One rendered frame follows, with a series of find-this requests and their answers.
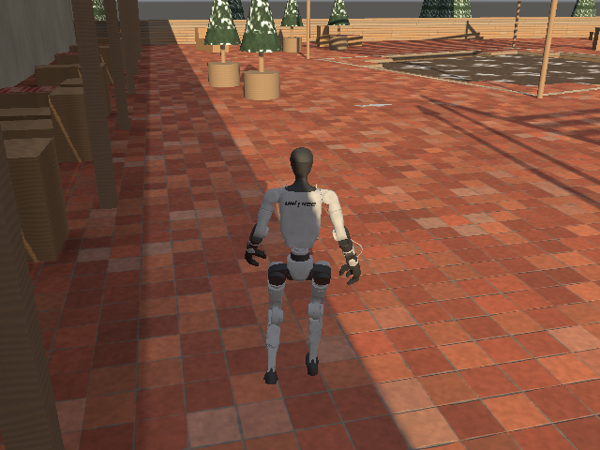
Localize robot right forearm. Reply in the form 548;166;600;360
338;226;358;266

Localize left robot shin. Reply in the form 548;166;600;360
266;309;280;372

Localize right robot shin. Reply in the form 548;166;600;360
308;304;323;364

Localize robot right upper arm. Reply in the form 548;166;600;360
321;188;348;241

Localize robot left forearm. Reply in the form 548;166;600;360
246;223;263;253

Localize right robot hand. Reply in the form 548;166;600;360
339;263;361;285

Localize robot left upper arm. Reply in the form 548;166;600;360
253;187;282;238

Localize robot shin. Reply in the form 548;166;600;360
308;304;323;364
266;309;280;372

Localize left robot hand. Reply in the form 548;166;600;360
245;249;266;266

